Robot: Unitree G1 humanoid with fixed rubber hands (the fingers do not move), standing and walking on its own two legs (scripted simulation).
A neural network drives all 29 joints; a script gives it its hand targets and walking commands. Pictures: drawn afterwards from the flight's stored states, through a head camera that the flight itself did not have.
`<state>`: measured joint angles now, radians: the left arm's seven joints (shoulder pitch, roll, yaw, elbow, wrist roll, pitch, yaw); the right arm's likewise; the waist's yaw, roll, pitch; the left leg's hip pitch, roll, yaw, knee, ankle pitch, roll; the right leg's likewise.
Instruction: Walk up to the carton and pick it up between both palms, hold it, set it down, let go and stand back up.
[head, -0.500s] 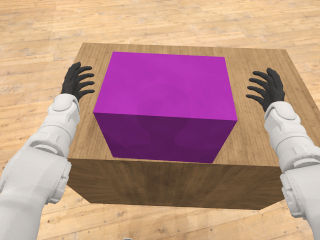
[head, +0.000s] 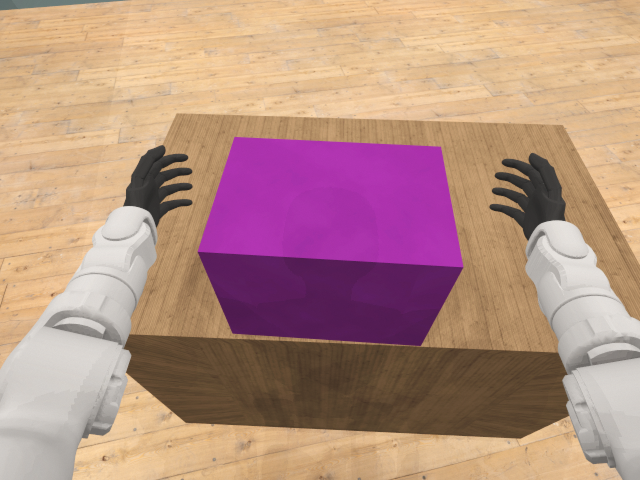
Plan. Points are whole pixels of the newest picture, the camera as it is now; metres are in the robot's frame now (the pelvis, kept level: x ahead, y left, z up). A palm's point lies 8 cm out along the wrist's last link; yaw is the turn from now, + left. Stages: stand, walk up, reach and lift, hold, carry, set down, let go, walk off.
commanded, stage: set down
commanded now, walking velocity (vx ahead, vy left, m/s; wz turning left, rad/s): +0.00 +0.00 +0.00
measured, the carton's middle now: (331, 245) +0.47 +0.01 -0.01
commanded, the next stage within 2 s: none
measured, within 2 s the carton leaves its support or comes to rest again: neither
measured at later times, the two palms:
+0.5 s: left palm (133, 237) +0.40 +0.26 +0.09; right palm (530, 258) +0.40 -0.23 +0.08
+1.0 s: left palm (126, 325) +0.32 +0.26 +0.02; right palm (529, 349) +0.31 -0.23 +0.02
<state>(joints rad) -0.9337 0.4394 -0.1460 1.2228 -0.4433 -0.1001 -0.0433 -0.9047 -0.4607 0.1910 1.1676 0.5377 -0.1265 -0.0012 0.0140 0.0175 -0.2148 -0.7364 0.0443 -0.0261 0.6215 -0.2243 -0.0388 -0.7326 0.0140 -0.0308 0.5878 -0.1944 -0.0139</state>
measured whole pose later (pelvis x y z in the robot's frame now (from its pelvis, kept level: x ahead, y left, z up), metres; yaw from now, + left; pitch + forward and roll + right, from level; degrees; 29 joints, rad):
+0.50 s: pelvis +0.01 +0.00 +0.01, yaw +1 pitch +10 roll +0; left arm -0.71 0.40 -0.06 1.10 -0.34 -0.12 -0.04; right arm -0.65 -0.35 0.09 1.04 0.40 -0.13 -0.02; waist -0.01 -0.01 -0.15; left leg -0.49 0.02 -0.03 0.52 -0.21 -0.03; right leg -0.49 0.00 -0.02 0.51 -0.19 -0.01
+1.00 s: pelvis +0.02 +0.00 +0.02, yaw +0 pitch +4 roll +0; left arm -0.24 0.35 0.00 0.82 -0.30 -0.27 -0.06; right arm -0.21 -0.30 0.09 0.82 0.35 -0.35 -0.01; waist -0.01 -0.01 -0.03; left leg -0.32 0.02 -0.03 0.49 -0.24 -0.03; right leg -0.33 0.01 -0.01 0.48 -0.23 -0.01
